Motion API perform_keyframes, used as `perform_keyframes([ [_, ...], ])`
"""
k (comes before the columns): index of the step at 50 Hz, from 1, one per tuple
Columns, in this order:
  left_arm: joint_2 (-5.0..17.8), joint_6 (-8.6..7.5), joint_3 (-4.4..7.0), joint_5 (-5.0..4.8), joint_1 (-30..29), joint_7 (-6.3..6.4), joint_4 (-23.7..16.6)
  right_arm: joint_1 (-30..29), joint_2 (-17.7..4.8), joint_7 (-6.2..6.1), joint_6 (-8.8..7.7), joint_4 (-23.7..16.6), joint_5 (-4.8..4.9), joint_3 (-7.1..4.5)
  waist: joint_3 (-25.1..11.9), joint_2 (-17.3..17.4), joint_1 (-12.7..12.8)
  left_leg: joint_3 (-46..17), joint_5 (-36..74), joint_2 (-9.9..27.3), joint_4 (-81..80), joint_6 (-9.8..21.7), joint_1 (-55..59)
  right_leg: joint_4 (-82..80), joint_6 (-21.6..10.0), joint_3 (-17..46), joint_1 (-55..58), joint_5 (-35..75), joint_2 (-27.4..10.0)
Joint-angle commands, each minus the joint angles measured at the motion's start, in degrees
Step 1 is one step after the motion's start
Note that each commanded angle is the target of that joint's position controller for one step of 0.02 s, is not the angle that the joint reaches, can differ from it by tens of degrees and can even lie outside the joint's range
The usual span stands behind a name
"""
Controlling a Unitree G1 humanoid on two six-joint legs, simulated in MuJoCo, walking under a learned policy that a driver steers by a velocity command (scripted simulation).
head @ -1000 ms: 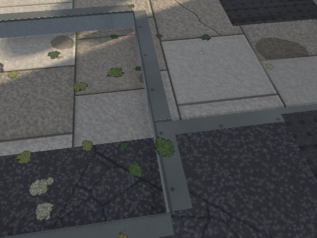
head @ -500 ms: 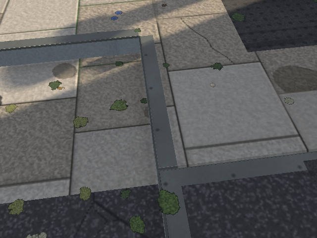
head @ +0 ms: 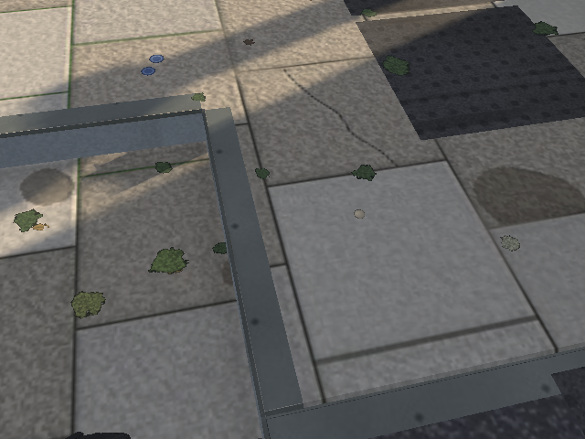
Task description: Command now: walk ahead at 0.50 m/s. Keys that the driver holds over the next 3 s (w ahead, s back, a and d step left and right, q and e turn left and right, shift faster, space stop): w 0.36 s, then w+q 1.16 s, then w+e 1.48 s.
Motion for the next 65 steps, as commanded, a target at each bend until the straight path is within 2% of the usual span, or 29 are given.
perform_keyframes([
  [1,1.8,-1.59,-0.2,-0.16,-8.6,-1.33,-5.8,0.3,-11.7,-0.42,-0.14,-2.8,0.82,-2.73,1.7,5.6,-1.5,-7.2,17.0,13.4,-6.8,8.2,0.3,-10.3,0.0,-3.5,2.9,6.8,2.6],
  [5,2.9,-2.76,-0.25,-0.3,-12.4,-1.75,-7.7,2.2,-12.0,-0.23,1.3,-0.8,0.9,-3.2,3.6,8.0,-1.0,-7.2,20.1,16.1,-4.4,6.7,7.4,-16.0,-3.0,-3.6,3.7,3.0,3.5],
  [8,8.2,-2.84,2.29,0.61,3.6,-0.92,-2.3,-0.7,-11.9,0.03,1.46,-1.6,0.19,-3.05,-5.3,8.2,7.1,-2.3,38.9,11.6,12.2,4.1,4.2,-16.9,-6.5,-6.2,27.5,1.9,6.8],
  [9,11.0,-2.43,3.43,1.0,14.4,-0.46,0.3,-1.7,-10.8,-0.05,1.19,-2.9,-1.22,-2.54,-12.4,4.9,11.3,-2.7,27.8,9.7,26.1,3.1,-7.1,-13.1,-8.9,1.8,45.5,7.1,-0.6],
  [10,14.3,-1.95,3.95,1.73,17.3,-0.61,1.4,4.9,-4.0,0.21,0.52,-4.4,-0.67,-0.48,-20.8,-11.1,8.3,-1.7,-9.7,0.5,46.3,-1.4,-28.0,-18.7,-18.3,25.2,63.7,-7.6,-13.8],
  [11,10.1,-1.72,3.21,1.07,16.3,-0.47,0.8,0.8,-8.5,0.32,-0.63,-4.6,0.4,-1.4,-20.2,-6.9,9.6,-9.2,-13.8,1.8,51.1,-0.7,-33.0,-25.7,-17.8,33.9,59.2,-23.1,-13.9],
  [12,8.4,-1.61,2.44,0.81,11.3,-0.34,-0.2,-3.9,-11.5,0.6,-1.29,-6.2,1.83,-2.38,-11.6,-5.6,8.8,-8.7,-9.9,4.6,50.9,0.1,-37.0,-28.1,-16.0,28.4,52.7,-24.6,-12.7],
  [13,7.2,-1.69,2.11,1.06,8.8,-0.37,-0.5,-6.3,-11.0,0.31,-1.52,-6.6,1.67,-2.24,-7.7,-2.3,7.7,-7.6,-6.8,6.8,50.1,0.1,-36.3,-29.3,-15.1,24.3,46.5,-18.6,-11.3],
  [14,6.5,-2.44,1.74,1.26,7.3,-0.82,-0.4,-7.8,-11.5,0.06,-1.67,-6.8,0.98,-3.0,-5.0,1.2,6.0,-7.7,-3.1,8.0,45.9,0.1,-34.2,-30.6,-13.8,19.8,40.5,-11.2,-9.6],
  [16,6.2,-4.01,2.18,0.94,7.9,-0.04,1.8,-7.0,-9.0,-0.42,-0.82,-6.2,0.1,-3.31,-3.2,-0.8,2.9,-9.6,0.2,9.6,41.2,-0.7,-29.4,-31.7,-11.8,14.3,33.4,-2.8,-7.9],
  [18,5.9,-4.23,2.4,0.01,9.8,0.55,3.3,-6.9,-6.1,-0.78,0.27,-5.9,-0.53,-2.91,-2.8,-1.0,2.5,-8.4,3.2,9.3,39.0,-2.3,-30.7,-33.3,-12.7,11.4,32.8,-2.5,-7.3],
  [28,5.4,-4.23,2.25,0.99,16.3,3.46,6.1,-18.1,-6.0,0.96,1.32,-9.4,-0.46,-3.72,1.8,-0.4,4.3,-12.2,28.3,3.5,30.6,-1.7,-40.2,-29.3,-8.3,-0.7,34.8,-0.3,-8.3],
  [38,5.7,-0.63,2.52,0.78,22.6,5.74,5.4,-28.9,-2.4,6.0,0.49,-17.8,0.07,-2.29,8.2,0.1,10.8,-3.7,31.4,4.0,16.3,-0.4,-46.6,-14.1,-3.5,-7.1,45.2,6.6,-10.2],
  [41,8.0,-0.17,2.77,0.17,20.2,5.47,4.1,-22.6,-4.0,6.1,0.11,-16.1,-0.43,-3.3,3.6,-1.7,8.4,0.5,34.0,1.4,10.4,0.9,-29.6,-3.5,-1.2,-10.9,41.5,20.3,-7.6],
  [43,9.2,-0.15,2.79,-0.47,18.6,5.26,3.8,-9.1,-7.7,4.75,0.83,-11.4,-0.46,-5.43,-2.0,-2.6,2.2,1.0,36.5,1.2,8.3,3.0,-13.4,14.7,-0.6,-10.8,38.1,28.6,-7.2],
  [44,9.1,-0.55,2.65,-1.46,14.4,4.7,3.8,0.7,-8.7,3.55,1.16,-8.3,-0.75,-6.38,-3.9,0.9,-5.4,1.1,48.6,2.4,-0.8,5.6,1.2,32.7,2.1,-13.4,29.2,23.5,-4.2],
  [45,3.8,-1.4,1.68,-0.43,14.3,3.98,3.7,7.6,-11.6,2.49,1.8,-4.6,-2.09,-6.38,-3.3,17.8,-7.0,-6.8,65.0,8.2,0.7,10.6,20.3,61.0,6.0,-13.0,6.5,-35.6,5.0],
  [46,1.0,-2.68,-0.56,-0.5,21.3,2.77,1.6,9.7,-17.7,1.69,1.32,-5.9,-5.04,-5.93,-18.7,27.4,-3.5,-18.7,101.8,18.6,28.3,19.7,45.4,81.8,6.8,-3.6,-11.6,-51.3,6.1],
  [47,5.9,-4.02,-1.06,-1.68,18.2,1.55,0.2,13.7,-14.4,1.69,1.65,-6.4,-3.86,-5.54,-32.8,15.6,-9.4,-27.3,92.6,24.4,27.5,28.0,55.0,83.4,7.2,6.3,-19.2,-47.4,6.6],
  [48,6.9,-4.6,-1.15,-1.36,14.4,1.12,-2.4,13.3,-14.0,1.23,2.96,-5.1,-2.01,-5.42,-33.5,4.4,-7.5,-29.2,64.9,22.5,19.1,26.2,51.4,77.7,6.4,3.9,-23.8,-41.8,3.2],
  [50,3.8,-3.89,-2.11,-1.3,10.0,2.43,-4.2,2.9,-14.2,-0.29,4.56,-6.0,-0.02,-4.83,-21.3,-1.3,-1.0,-37.6,30.6,23.7,7.6,24.6,27.8,77.9,7.5,-0.6,-27.3,-31.5,1.2],
  [52,2.5,-1.97,-2.69,0.4,8.3,2.97,-6.3,-4.6,-11.1,-0.43,3.9,-7.1,-0.96,-2.48,-8.4,-1.0,4.8,-37.2,24.5,23.8,2.6,22.6,0.4,81.3,7.4,-0.3,-23.3,-31.2,0.3],
  [55,-2.1,-1.14,-5.02,1.66,1.7,3.56,-12.7,-10.1,-8.9,-0.33,2.9,-6.6,-0.34,-0.77,3.9,4.2,9.4,-24.3,16.8,12.5,-1.7,13.9,-24.2,67.1,5.2,-1.9,-22.2,-33.1,-1.3],
  [58,-2.7,-2.31,-5.62,4.4,-0.8,4.05,-15.9,-7.7,-10.5,-1.3,3.77,-6.9,0.1,-2.12,-1.6,4.7,8.5,-17.0,21.4,6.6,-6.1,9.9,-30.2,41.1,4.2,-7.0,-0.6,-20.1,-0.9],
  [60,-2.7,-2.47,-5.21,3.33,2.4,4.43,-15.7,-3.3,-10.9,-1.68,5.08,-5.7,1.35,-2.87,-5.5,10.0,9.2,-15.9,36.2,7.3,-1.6,9.4,-23.1,33.9,3.5,-9.6,7.5,-23.2,2.4],
  [62,1.5,-2.68,-2.7,1.92,11.1,4.08,-14.2,-2.1,-10.9,-2.31,5.55,-6.0,1.44,-2.96,-10.4,11.9,13.7,-16.9,67.5,7.5,10.9,8.2,-13.0,24.3,1.3,-10.5,15.0,-25.0,7.2],
  [63,5.3,-3.01,-1.12,1.92,18.0,3.4,-13.0,-4.1,-10.5,-2.62,4.84,-6.7,1.33,-3.06,-14.1,8.1,17.1,-16.9,71.6,5.8,23.9,7.1,-12.6,17.2,-1.6,-1.5,22.2,-25.3,4.5],
  [64,14.0,-2.1,1.25,4.03,23.8,3.37,-11.5,-5.4,-6.1,-2.47,4.16,-11.0,1.83,-2.66,-18.0,-19.6,16.3,-13.2,30.1,-3.9,48.3,2.7,-25.2,-8.6,-9.6,29.8,28.9,-29.5,-10.1],
  [65,12.1,-2.22,0.81,3.83,20.1,3.84,-12.6,-2.4,-5.9,-1.22,3.89,-11.4,-0.17,-2.57,-19.0,-22.9,11.6,-19.6,-4.0,-9.2,62.3,0.3,-34.2,-24.2,-15.5,59.6,30.7,-36.2,-19.6],
])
